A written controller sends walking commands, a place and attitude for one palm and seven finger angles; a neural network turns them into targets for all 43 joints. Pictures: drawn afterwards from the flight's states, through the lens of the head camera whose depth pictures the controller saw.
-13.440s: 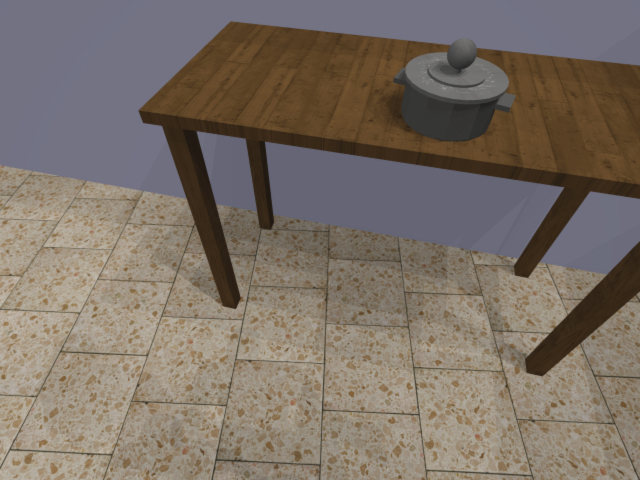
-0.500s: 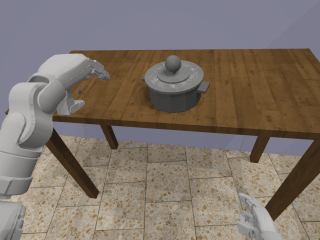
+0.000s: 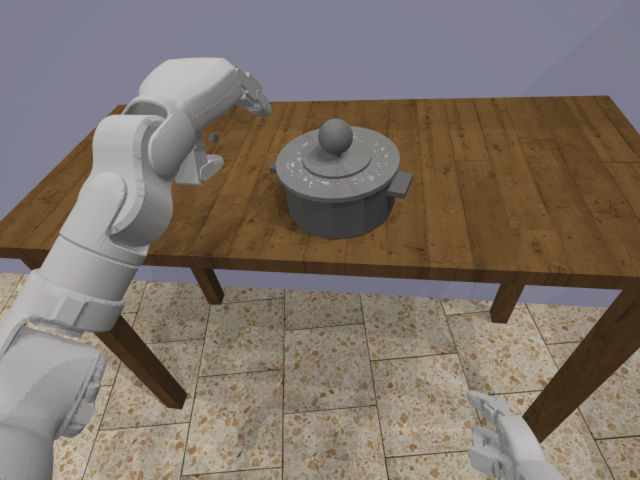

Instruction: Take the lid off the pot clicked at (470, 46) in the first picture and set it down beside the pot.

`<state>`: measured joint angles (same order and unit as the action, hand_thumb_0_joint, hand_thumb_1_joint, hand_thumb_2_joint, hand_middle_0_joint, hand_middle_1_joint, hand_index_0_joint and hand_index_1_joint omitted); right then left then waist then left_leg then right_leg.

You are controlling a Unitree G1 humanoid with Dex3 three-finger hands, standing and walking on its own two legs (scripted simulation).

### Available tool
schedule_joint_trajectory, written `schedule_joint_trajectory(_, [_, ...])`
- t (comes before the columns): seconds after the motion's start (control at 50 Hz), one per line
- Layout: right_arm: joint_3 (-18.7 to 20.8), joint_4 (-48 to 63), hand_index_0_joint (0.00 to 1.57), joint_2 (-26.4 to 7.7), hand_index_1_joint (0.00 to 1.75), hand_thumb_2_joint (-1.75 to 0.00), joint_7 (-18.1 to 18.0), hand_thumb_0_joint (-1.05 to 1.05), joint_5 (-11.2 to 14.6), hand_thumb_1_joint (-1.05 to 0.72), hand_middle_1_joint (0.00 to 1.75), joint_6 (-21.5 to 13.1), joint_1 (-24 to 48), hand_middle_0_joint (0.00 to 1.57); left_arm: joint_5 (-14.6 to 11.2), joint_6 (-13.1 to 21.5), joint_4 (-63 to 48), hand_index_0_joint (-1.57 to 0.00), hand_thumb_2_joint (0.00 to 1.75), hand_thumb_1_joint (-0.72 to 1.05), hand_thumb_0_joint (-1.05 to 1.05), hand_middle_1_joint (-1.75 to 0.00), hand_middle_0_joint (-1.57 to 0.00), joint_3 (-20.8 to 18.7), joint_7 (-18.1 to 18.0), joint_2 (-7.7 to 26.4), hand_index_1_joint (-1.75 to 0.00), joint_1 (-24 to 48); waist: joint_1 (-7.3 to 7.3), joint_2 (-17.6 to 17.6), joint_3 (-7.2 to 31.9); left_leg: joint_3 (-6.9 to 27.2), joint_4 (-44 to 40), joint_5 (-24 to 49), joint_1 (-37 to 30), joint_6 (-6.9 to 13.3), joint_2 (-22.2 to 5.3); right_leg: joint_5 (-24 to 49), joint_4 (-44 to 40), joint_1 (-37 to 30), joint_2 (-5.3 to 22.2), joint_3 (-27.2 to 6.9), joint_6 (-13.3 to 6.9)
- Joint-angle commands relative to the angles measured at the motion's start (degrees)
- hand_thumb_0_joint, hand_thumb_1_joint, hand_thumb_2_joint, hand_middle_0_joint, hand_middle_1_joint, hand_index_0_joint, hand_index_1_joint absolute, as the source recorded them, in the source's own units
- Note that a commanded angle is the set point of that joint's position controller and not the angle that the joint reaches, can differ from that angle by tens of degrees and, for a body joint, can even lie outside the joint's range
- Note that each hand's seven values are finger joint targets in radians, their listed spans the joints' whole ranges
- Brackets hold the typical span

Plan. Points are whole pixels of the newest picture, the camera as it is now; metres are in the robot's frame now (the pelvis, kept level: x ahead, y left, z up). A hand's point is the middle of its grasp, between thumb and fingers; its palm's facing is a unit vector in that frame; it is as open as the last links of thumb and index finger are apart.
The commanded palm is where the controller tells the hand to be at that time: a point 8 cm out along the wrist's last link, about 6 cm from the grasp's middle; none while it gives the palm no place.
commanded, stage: move the open hand above the knob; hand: left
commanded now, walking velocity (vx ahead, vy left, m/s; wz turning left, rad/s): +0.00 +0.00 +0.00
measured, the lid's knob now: (335, 136) +0.55 +0.04 +0.17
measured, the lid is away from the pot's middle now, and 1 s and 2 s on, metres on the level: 0.00 0.00 0.00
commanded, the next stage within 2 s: lower the open fingers around the knob in 1.70 s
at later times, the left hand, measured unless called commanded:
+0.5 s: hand (282, 151) +0.44 +0.09 +0.21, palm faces -0.17 -0.02 -0.99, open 10.3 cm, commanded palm +0.43 +0.10 +0.31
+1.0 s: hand (326, 73) +0.52 +0.04 +0.27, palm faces -0.14 -0.12 -0.98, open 10.2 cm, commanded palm +0.50 +0.05 +0.31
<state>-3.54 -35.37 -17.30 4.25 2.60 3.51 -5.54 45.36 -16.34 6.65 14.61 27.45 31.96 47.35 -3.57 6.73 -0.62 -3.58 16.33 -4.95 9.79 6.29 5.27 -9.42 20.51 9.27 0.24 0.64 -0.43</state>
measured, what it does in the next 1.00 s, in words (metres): stands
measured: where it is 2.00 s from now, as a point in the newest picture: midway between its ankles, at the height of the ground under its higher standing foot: outside the picture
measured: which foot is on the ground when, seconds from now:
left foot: down 0.00-1.00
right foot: down 0.00-1.00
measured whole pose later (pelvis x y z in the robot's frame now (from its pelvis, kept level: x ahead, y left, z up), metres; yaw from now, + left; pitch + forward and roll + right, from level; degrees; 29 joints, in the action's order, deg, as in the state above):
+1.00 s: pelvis +0.04 -0.02 +0.00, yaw -2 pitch +5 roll +0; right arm -3.6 -41.4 -16.1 3.0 1.9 3.5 -10.6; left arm 48.6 -24.5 54.2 19.3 23.8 17.3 80.5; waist 2.6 3.9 3.0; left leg -4.6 17.2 -8.1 14.0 4.8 3.9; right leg -12.0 21.3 13.9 -1.2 -0.7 -1.5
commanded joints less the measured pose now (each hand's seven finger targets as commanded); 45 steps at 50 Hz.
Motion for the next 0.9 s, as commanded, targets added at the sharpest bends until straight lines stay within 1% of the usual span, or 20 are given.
schedule_joint_trajectory(0.0, [3.3, 10.9, 0.2, -6.0, 0.3, -0.9, 1.8, 0.0, 1.4, -0.9, 0.3, -0.4, 7.2, 0.2, 0.4, -2.8, -3.5, -0.85, 1.66, -0.41, 0.0, -0.08, -0.85, -1.9, 0.4, -0.3, -0.08, 12.0, -0.39, -10.1, 14.7, 4.4, -0.8, 9.3, -7.8, -3.4, -2.4, 6.2, -2.6, -1.2, -3.3, 1.1, -2.9])
schedule_joint_trajectory(0.04, [3.1, 13.7, 0.2, -5.2, 0.3, -0.9, 2.8, 0.0, 2.1, -0.9, 0.3, -0.3, 9.5, 0.2, -0.2, -3.4, -10.4, -0.85, 1.66, -0.41, 0.0, -0.08, -0.85, 1.6, 1.3, -4.6, -0.08, 10.9, 0.56, -7.6, 19.4, 4.4, 1.1, 13.6, -11.6, -2.9, -2.2, 8.3, -2.4, -1.5, -3.8, 1.1, -2.9])
schedule_joint_trajectory(0.12, [2.7, 11.5, 0.2, -5.8, 0.3, -0.9, 1.2, 0.0, 1.3, -0.9, 0.3, -1.2, 8.3, 0.2, 3.7, -2.7, -16.7, -0.85, 1.66, -0.41, 0.0, -0.08, -0.85, -6.2, -1.4, 11.6, -0.08, 39.7, 2.06, -4.1, 23.9, 5.7, 0.9, 9.3, -14.1, -2.8, -2.1, 4.7, -2.1, -0.9, -4.0, 0.4, -3.0])
schedule_joint_trajectory(0.16, [2.6, 9.5, 0.2, -6.2, 0.3, -0.9, 0.2, 0.0, 0.6, -0.9, 0.3, -3.0, 6.8, 0.2, 4.9, -2.1, -16.2, -0.85, 1.66, -0.41, 0.0, -0.08, -0.85, -11.7, -3.6, 19.4, -0.08, 51.2, 1.89, -1.7, 29.5, 6.9, 1.5, 9.9, -15.4, -3.1, -2.0, 4.2, -2.3, -1.7, -4.2, -1.0, -3.7])
schedule_joint_trajectory(0.2, [2.3, 7.3, 0.2, -5.7, 0.3, -0.9, -0.6, 0.0, 0.1, -0.9, 0.3, -2.7, 5.4, 0.2, 4.0, -2.9, -4.2, -0.85, 1.66, -0.41, 0.0, -0.08, -0.85, -13.3, -5.0, 18.6, -0.08, 44.6, 0.85, -6.6, 24.8, 6.0, 1.1, 10.4, -11.8, -3.0, -1.9, 6.6, -1.7, -3.1, -4.2, -0.7, -3.5])
schedule_joint_trajectory(0.24, [2.6, 6.7, 0.2, -6.2, 0.3, -0.9, 0.3, 0.0, 0.3, -0.9, 0.3, -1.8, 4.5, 0.2, 2.1, -3.9, 6.1, -0.85, 1.66, -0.41, 0.0, -0.08, -0.85, -12.1, -4.3, 13.0, -0.08, 31.8, 0.31, -8.5, 20.9, 4.7, 0.9, 11.9, -8.2, -2.9, -1.7, 8.8, -2.3, -3.2, -4.1, -0.2, -3.6])
schedule_joint_trajectory(0.3, [3.2, 7.7, 0.2, -6.0, 0.3, -0.9, 1.6, 0.0, 0.9, -0.9, 0.3, 0.3, 4.6, 0.2, 1.5, -5.2, 10.3, -0.85, 1.66, -0.41, 0.0, -0.08, -0.85, -0.6, -1.0, -1.5, -0.08, 20.0, 1.07, -12.4, 16.2, 2.8, 0.6, 12.0, -5.8, -3.0, -1.6, 11.3, -2.2, -2.1, -3.2, 0.7, -2.8])
schedule_joint_trajectory(0.34, [3.3, 9.8, 0.2, -6.1, 0.3, -0.9, 2.7, 0.0, 1.9, -0.9, 0.3, 1.2, 6.1, 0.2, 0.7, -5.9, 8.5, -0.85, 1.66, -0.41, 0.0, -0.08, -0.85, 5.3, 0.4, -9.4, -0.08, 16.1, 2.13, -10.5, 15.2, 2.6, 1.3, 12.5, -7.1, -2.7, -1.4, 11.6, -2.5, -0.5, -3.4, 1.2, -2.8])
schedule_joint_trajectory(0.38, [3.0, 10.7, 0.2, -5.9, 0.3, -0.9, 2.5, 0.0, 1.9, -0.9, 0.3, 1.8, 6.8, 0.2, 2.9, -6.2, 2.4, -0.85, 1.66, -0.41, 0.0, -0.08, -0.85, 6.0, 1.0, -5.9, -0.08, 27.7, 3.25, -9.6, 18.3, 2.5, 1.8, 11.4, -8.5, -2.1, -1.1, 10.9, -2.2, -0.8, -3.2, 0.7, -2.6])
schedule_joint_trajectory(0.46, [2.4, 9.0, 0.2, -5.3, 0.3, -0.9, 0.1, 0.0, 0.8, -0.9, 0.3, -1.8, 6.4, 0.2, 5.2, -3.9, -7.3, -0.85, 1.66, -0.41, 0.0, -0.08, -0.85, -6.5, -2.3, 14.6, -0.08, 61.5, 3.71, -5.6, 32.2, 5.3, 3.0, 10.0, -13.7, -1.7, -0.7, 9.3, -1.6, -3.5, -3.5, -2.4, -2.7])
schedule_joint_trajectory(0.5, [2.2, 6.3, 0.2, -4.5, 0.3, -0.9, -1.0, 0.0, 0.2, -0.9, 0.3, -3.3, 4.2, 0.2, 4.6, -4.1, 1.7, -0.85, 1.66, -0.41, 0.0, -0.08, -0.85, -7.3, -4.4, 14.0, -0.08, 62.7, 3.62, -6.5, 31.4, 6.0, 3.4, 10.6, -13.1, -1.9, -1.2, 10.8, -0.3, -3.3, -3.7, -2.6, -3.0])
schedule_joint_trajectory(0.54, [2.6, 4.5, 0.2, -5.9, 0.3, -0.9, -0.9, 0.0, 0.2, -0.9, 0.3, -2.8, 2.0, 0.2, 2.8, -5.4, 13.7, -0.85, 1.66, -0.41, 0.0, -0.08, -0.85, -8.2, -5.2, 11.3, -0.08, 52.5, 3.13, -8.2, 25.8, 4.9, 2.0, 10.1, -9.0, -2.2, -1.0, 11.1, -1.3, -3.4, -3.9, -1.5, -3.1])
schedule_joint_trajectory(0.62, [2.7, 3.4, 0.2, -6.2, 0.3, -0.9, 0.1, 0.0, 0.6, -0.9, 0.3, 0.0, 0.5, 0.2, 3.6, -7.7, 31.5, -0.85, 1.66, -0.41, 0.0, -0.08, -0.85, 1.8, -2.7, -4.2, -0.08, 34.0, 3.29, -14.0, 15.4, 2.3, 0.7, 9.4, -3.0, -2.7, -1.0, 12.2, -1.8, -0.7, -3.0, 0.0, -2.3])
schedule_joint_trajectory(0.64, [3.0, 4.2, 0.2, -6.7, 0.3, -0.9, 0.6, 0.0, 1.1, -0.9, 0.3, 0.6, 0.2, 0.2, 2.9, -7.8, 33.3, -0.85, 1.66, -0.41, 0.0, -0.08, -0.85, 3.7, -2.1, -8.0, -0.08, 29.1, 3.47, -12.5, 13.9, 2.0, 1.0, 10.5, -3.3, -2.6, -1.0, 13.5, -2.1, 0.0, -3.0, 0.1, -2.4])
schedule_joint_trajectory(0.68, [3.0, 6.1, 0.2, -6.3, 0.3, -0.9, 1.1, 0.0, 1.1, -0.9, 0.3, 1.6, 2.2, 0.2, 4.3, -8.0, 25.3, -0.85, 1.66, -0.41, 0.0, -0.08, -0.85, 7.6, -0.8, -10.7, -0.08, 36.0, 4.38, -10.1, 17.5, 1.8, 1.6, 11.2, -5.4, -2.2, -0.5, 13.9, -1.8, -0.5, -2.8, -0.1, -2.4])
schedule_joint_trajectory(0.74, [2.9, 7.6, 0.2, -5.3, 0.3, -0.9, 0.3, 0.0, 0.7, -0.9, 0.3, 0.7, 2.7, 0.2, 4.4, -6.2, 12.1, -0.85, 1.66, -0.41, 0.0, -0.08, -0.85, 5.4, -0.8, -3.8, -0.08, 56.1, 5.91, -9.9, 27.4, 3.1, 3.1, 12.2, -10.4, -1.0, 0.1, 15.6, -1.5, -3.2, -2.8, -1.7, -1.9])
schedule_joint_trajectory(0.76, [3.1, 7.4, 0.2, -5.2, 0.3, -0.9, -0.1, 0.0, 0.1, -0.9, 0.3, -0.9, 2.0, 0.2, 5.6, -5.2, 7.4, -0.85, 1.66, -0.41, 0.0, -0.08, -0.85, 0.6, -1.5, 3.6, -0.08, 66.2, 5.76, -7.9, 33.9, 4.0, 3.5, 13.3, -12.8, -0.9, 0.1, 16.8, -1.1, -4.5, -2.9, -3.3, -2.0])
schedule_joint_trajectory(0.8, [2.9, 4.5, 0.2, -4.3, 0.3, -0.9, -1.0, 0.0, -0.6, -0.9, 0.3, -3.5, 0.8, 0.2, 5.1, -4.9, 11.0, -0.85, 1.66, -0.41, 0.0, -0.08, -0.85, -2.8, -3.1, 7.6, -0.08, 75.0, 5.73, -8.3, 37.4, 5.4, 5.3, 16.0, -13.1, -1.0, -0.7, 20.2, 1.1, -5.0, -2.9, -4.9, -2.6])
schedule_joint_trajectory(0.84, [3.3, 2.5, 0.2, -5.3, 0.3, -0.9, -1.5, 0.0, -1.1, -0.9, 0.3, -3.9, -2.2, 0.2, 3.7, -5.3, 20.6, -0.85, 1.66, -0.41, 0.0, -0.08, -0.85, -6.2, -5.0, 9.2, -0.08, 69.6, 5.05, -10.3, 33.7, 5.0, 4.5, 15.7, -9.8, -1.2, -1.1, 20.3, 0.8, -5.0, -2.9, -4.2, -2.7])
schedule_joint_trajectory(0.88, [2.4, -0.4, 0.2, -4.9, 0.3, -0.9, -1.9, 0.0, -0.7, -0.9, 0.3, -3.1, -3.3, 0.2, 4.2, -7.7, 40.2, -0.85, 1.66, -0.41, 0.0, -0.08, -0.85, -2.9, -5.4, 2.5, -0.08, 61.0, 4.96, -17.4, 22.1, 3.1, 2.4, 11.2, -3.0, -1.4, -0.7, 17.4, 0.0, -2.6, -2.7, -3.0, -2.2])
